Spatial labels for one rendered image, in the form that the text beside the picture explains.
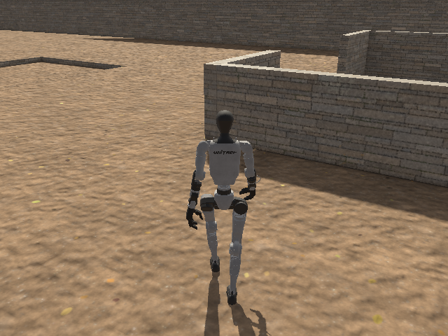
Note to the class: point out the robot head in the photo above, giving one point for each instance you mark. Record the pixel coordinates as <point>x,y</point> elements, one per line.
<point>224,120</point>

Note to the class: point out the left robot foot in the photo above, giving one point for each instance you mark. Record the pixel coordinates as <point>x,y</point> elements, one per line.
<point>215,266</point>

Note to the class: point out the left robot upper arm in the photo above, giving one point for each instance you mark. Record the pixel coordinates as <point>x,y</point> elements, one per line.
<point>200,159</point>

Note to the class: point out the left robot forearm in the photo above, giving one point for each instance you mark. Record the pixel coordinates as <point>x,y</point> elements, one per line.
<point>194,192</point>

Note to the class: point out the right robot forearm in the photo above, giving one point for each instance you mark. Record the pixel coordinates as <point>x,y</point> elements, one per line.
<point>252,182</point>

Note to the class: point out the robot left hand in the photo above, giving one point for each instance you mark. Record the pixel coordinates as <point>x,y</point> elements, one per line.
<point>189,217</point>

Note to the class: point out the robot right hand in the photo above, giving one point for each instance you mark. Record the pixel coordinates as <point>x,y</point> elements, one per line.
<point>246,190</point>

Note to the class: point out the right robot upper arm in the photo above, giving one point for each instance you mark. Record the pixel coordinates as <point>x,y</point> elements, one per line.
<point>246,148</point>

